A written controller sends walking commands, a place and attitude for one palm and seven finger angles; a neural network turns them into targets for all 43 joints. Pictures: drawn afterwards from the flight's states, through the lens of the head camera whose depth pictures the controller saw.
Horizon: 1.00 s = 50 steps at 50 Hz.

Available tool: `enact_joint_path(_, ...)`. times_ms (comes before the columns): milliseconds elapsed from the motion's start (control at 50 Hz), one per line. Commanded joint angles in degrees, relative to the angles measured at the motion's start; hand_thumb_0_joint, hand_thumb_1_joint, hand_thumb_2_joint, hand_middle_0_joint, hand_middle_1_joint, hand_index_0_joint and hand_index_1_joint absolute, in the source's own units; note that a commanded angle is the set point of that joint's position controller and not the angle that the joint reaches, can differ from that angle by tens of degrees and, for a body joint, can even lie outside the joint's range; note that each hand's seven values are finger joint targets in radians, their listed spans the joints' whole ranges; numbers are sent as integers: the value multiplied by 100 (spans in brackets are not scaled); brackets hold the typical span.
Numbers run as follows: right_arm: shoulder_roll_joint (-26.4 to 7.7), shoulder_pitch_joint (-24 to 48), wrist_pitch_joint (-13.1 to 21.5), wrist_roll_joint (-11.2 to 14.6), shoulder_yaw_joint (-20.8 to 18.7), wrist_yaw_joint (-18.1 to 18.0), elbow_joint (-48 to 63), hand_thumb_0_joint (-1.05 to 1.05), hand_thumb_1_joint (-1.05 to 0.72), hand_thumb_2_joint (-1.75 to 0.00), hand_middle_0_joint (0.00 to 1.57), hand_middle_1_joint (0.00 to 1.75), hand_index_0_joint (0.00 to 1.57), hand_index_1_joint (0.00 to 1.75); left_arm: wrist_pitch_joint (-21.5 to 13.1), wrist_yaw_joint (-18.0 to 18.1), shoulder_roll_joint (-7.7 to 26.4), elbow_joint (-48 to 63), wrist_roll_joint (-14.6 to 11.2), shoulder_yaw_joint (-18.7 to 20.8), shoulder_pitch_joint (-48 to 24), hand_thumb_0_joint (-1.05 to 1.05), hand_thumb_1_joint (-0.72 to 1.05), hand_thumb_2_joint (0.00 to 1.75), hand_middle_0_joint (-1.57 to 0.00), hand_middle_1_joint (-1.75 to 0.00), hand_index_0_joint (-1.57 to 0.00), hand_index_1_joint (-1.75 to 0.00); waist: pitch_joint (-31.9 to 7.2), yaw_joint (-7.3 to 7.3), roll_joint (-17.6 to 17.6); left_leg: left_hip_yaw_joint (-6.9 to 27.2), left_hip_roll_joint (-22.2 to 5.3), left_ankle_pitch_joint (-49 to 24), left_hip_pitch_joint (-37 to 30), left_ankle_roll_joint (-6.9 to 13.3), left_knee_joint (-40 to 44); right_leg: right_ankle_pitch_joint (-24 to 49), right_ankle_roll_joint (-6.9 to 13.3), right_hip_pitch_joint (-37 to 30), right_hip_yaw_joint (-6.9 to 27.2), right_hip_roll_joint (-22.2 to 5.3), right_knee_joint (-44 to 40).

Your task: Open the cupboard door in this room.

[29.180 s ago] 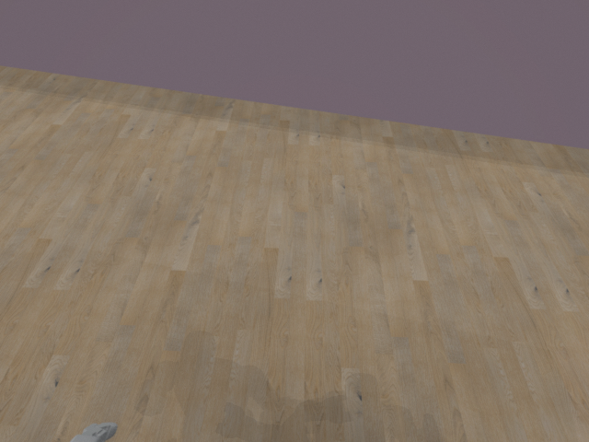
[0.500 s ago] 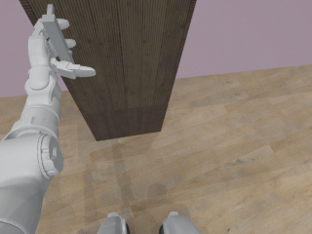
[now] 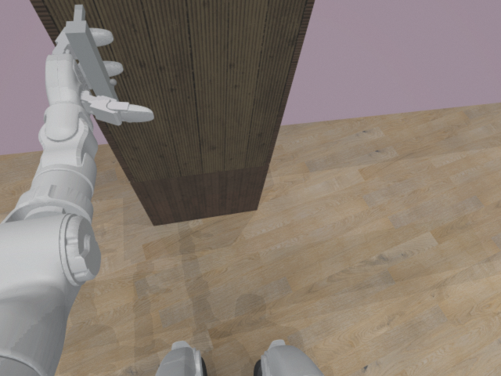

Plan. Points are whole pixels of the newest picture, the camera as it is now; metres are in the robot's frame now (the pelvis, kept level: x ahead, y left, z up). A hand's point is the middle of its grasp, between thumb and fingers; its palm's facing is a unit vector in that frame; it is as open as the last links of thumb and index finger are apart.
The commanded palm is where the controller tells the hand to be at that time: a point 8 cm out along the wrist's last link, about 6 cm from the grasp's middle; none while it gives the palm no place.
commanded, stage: close the thumb around the handle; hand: left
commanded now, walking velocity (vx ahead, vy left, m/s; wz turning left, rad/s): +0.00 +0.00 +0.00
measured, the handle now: (96, 62) +0.59 +0.18 +0.10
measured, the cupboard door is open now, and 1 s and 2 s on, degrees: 0 3 46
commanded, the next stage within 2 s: pull the door open along its arc in 0.66 s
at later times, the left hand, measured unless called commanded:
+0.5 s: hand (112, 81) +0.54 +0.15 +0.11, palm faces +0.09 -1.00 +0.00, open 6.8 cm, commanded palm +0.51 +0.20 +0.10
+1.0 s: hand (114, 92) +0.52 +0.15 +0.11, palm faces +0.09 -1.00 +0.00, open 5.8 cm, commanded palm +0.46 +0.19 +0.10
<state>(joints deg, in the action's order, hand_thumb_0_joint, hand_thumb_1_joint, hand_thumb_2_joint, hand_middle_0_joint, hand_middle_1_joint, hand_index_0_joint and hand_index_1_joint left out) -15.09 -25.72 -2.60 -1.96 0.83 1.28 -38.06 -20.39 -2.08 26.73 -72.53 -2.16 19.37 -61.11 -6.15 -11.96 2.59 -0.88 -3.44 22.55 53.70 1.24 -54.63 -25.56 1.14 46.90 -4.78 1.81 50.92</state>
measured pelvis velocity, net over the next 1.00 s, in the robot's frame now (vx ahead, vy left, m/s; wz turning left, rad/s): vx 0.01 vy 0.00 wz -0.02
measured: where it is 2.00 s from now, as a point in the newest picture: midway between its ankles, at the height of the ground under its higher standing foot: outside the picture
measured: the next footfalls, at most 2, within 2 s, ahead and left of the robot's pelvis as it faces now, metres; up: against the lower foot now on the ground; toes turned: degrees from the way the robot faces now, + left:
none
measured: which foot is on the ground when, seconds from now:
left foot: down 0.00-1.00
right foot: down 0.00-1.00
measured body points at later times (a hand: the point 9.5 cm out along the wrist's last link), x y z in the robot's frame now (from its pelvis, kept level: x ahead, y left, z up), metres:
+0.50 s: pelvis +0.01 +0.00 +0.00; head +0.13 +0.01 +0.44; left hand +0.53 +0.20 +0.11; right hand -0.02 -0.26 -0.11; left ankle +0.02 +0.10 -0.68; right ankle -0.02 -0.11 -0.68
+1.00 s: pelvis +0.01 +0.00 +0.01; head +0.11 +0.00 +0.45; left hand +0.51 +0.20 +0.11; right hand -0.01 -0.26 -0.11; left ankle +0.02 +0.10 -0.68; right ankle -0.02 -0.11 -0.68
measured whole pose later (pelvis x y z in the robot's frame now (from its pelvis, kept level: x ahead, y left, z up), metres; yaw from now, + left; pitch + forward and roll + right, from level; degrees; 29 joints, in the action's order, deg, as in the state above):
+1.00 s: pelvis +0.01 +0.00 +0.01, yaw -1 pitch +19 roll -2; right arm -14.7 -25.5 -4.6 -1.0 -0.3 1.7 -37.0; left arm -21.3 -2.3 21.4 -63.1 -4.7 20.2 -49.8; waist -7.4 -9.5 2.8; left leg -2.9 -3.6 23.2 48.0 1.3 -51.9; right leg -25.8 0.9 42.4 -2.6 1.9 48.9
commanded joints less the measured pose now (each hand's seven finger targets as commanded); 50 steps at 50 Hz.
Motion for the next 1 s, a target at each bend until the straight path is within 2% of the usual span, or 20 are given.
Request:
enact_joint_path(0, -1057, -1107, 54, -34, -353, -32, 169, 0, -90, -90, 20, 30, 20, 30, -429, 63, 1082, 1409, -28, 183, -2865, 0, -33, 37, -31, -122, -31, -122, -2760, -103, 565, 459, 157, -2207, -2957, 70, 353, 2035, -25, -322, 229, 233, -576)
enact_joint_path(40, -1014, -1045, 58, -24, -339, -14, 187, 0, -90, -90, 20, 30, 20, 30, -447, 85, 1020, 1401, 35, 92, -2779, 0, -22, 42, -32, -123, -32, -123, -2755, -80, 670, 400, 179, -2231, -2905, 60, 337, 2130, -41, -373, 255, 221, -571)
enact_joint_path(60, -1012, -1054, 53, -23, -341, -4, 170, 0, -90, -90, 20, 30, 20, 30, -455, 88, 972, 1413, 45, 54, -2791, 0, -16, 44, -32, -124, -32, -124, -2684, -117, 534, 403, 173, -2206, -2886, 71, 343, 2133, -51, -382, 244, 228, -587)
enact_joint_path(140, -1028, -1041, 18, -6, -350, -34, 203, 0, -90, -90, 20, 30, 20, 30, -469, 41, 1187, 1415, 26, 246, -2644, 0, 6, 54, -34, -126, -34, -126, -2738, -43, 490, 368, 179, -2320, -2825, 69, 362, 2327, -49, -571, 275, 217, -571)
enact_joint_path(180, -1001, -989, 19, 9, -354, -21, 220, 0, -90, -90, 20, 30, 20, 30, -462, -6, 922, 1407, -3, 60, -2582, 0, 17, 59, -35, -127, -35, -127, -2639, -65, 558, 368, 175, -2293, -2908, 51, 373, 2243, -44, -457, 250, 225, -600)
enact_joint_path(260, -1020, -996, 5, 7, -348, -34, 206, 0, -90, -90, 20, 30, 20, 30, -440, 9, 1096, 1324, -52, 250, -2489, 0, 40, 68, -36, -130, -36, -130, -2578, -33, 401, 343, 180, -2304, -2795, 65, 376, 2325, -59, -561, 266, 227, -607)
enact_joint_path(320, -1007, -1003, -3, 0, -365, -43, 223, 0, -90, -90, 20, 30, 20, 30, -515, 14, 1153, 1556, -11, 268, -2587, 0, 56, 76, -38, -131, -38, -131, -2832, -4, 543, 354, 184, -2536, -2965, 61, 343, 2509, -48, -618, 290, 221, -553)
enact_joint_path(440, -989, -963, -37, 18, -383, -16, 234, 0, -90, -90, 20, 30, 20, 30, -498, -51, 937, 1535, -93, 192, -2253, 0, 90, 90, -40, -135, -40, -135, -2735, 45, 429, 332, 183, -2623, -2984, 50, 361, 2615, -55, -677, 260, 236, -577)
enact_joint_path(480, -991, -953, -58, 31, -375, -24, 259, 0, -90, -90, 20, 30, 20, 30, -448, -67, 1040, 1517, -91, 253, -2157, 0, 90, 90, -40, -135, -40, -135, -2683, 98, 388, 299, 206, -2586, -2849, 58, 394, 2694, -54, -841, 286, 234, -593)
enact_joint_path(560, -985, -935, -59, 38, -373, -40, 237, 0, -90, -90, 20, 30, 20, 30, -442, -55, 965, 1522, -75, 152, -2374, 0, 90, 90, -40, -135, -40, -135, -2496, -20, 332, 305, 198, -2350, -2787, 71, 412, 2512, -70, -706, 294, 225, -637)
enact_joint_path(600, -1009, -964, -48, 19, -377, -50, 223, 0, -90, -90, 20, 30, 20, 30, -520, -41, 1199, 1650, -92, 355, -2423, 0, 90, 90, -40, -135, -40, -135, -2693, 63, 451, 322, 205, -2475, -2885, 62, 403, 2557, -38, -790, 298, 220, -593)
enact_joint_path(620, -984, -937, -47, 21, -378, -41, 240, 0, -90, -90, 20, 30, 20, 30, -528, -46, 1123, 1643, -76, 306, -2309, 0, 90, 90, -40, -135, -40, -135, -2819, 92, 564, 307, 213, -2593, -2966, 54, 394, 2664, -45, -818, 309, 220, -578)
enact_joint_path(660, -982, -896, -39, 25, -376, -37, 262, 0, -90, -90, 20, 30, 20, 30, -529, -75, 1107, 1601, -114, 339, -2153, 0, 90, 90, -40, -135, -40, -135, -2764, 118, 411, 279, 213, -2522, -2877, 57, 381, 2663, -61, -870, 315, 222, -602)
enact_joint_path(700, -986, -916, -41, 29, -362, -51, 247, 0, -90, -90, 20, 30, 20, 30, -537, -91, 1041, 1527, -96, 235, -2298, 0, 90, 90, -40, -135, -40, -135, -2543, 22, 290, 301, 208, -2359, -2756, 75, 416, 2548, -57, -808, 308, 225, -620)
enact_joint_path(740, -1005, -882, -40, 47, -368, -65, 262, 0, -90, -90, 20, 30, 20, 30, -513, -83, 1239, 1479, -75, 370, -2217, 0, 90, 90, -40, -135, -40, -135, -2616, 73, 374, 259, 223, -2261, -2684, 76, 403, 2525, -69, -856, 346, 209, -632)
enact_joint_path(760, -957, -852, -30, 47, -361, -48, 269, 0, -90, -90, 20, 30, 20, 30, -494, -102, 821, 1509, -103, 53, -2249, 0, 90, 90, -40, -135, -40, -135, -2532, 3, 420, 274, 215, -2232, -2750, 63, 431, 2461, -65, -749, 313, 217, -642)
enact_joint_path(780, -965, -876, -24, 40, -383, -45, 274, 0, -90, -90, 20, 30, 20, 30, -505, -102, 832, 1568, -120, 119, -2138, 0, 90, 90, -40, -135, -40, -135, -2599, 65, 336, 285, 204, -2290, -2803, 61, 429, 2472, -56, -788, 294, 220, -637)
enact_joint_path(840, -966, -852, -39, 41, -405, -25, 343, 0, -90, -90, 20, 30, 20, 30, -578, -106, 902, 1885, -136, 202, -1830, 0, 90, 90, -40, -135, -40, -135, -2984, 247, 607, 281, 204, -2715, -3107, 28, 427, 2742, -30, -919, 288, 221, -562)
enact_joint_path(880, -938, -787, -57, 65, -405, 6, 395, 0, -90, -90, 20, 30, 20, 30, -541, -137, 677, 1880, -178, 97, -1395, 0, 90, 90, -40, -135, -40, -135, -2773, 311, 466, 255, 205, -2650, -3066, 25, 475, 2685, -27, -935, 251, 238, -604)
enact_joint_path(980, -884, -581, -96, 150, -462, 30, 623, 0, -90, -90, 20, 30, 20, 30, -464, -152, 393, 2677, -353, 42, -298, 0, 90, 90, -40, -135, -40, -135, -2824, 555, 142, 133, 235, -2824, -3067, 55, 637, 3121, -29, -1509, 255, 243, -671)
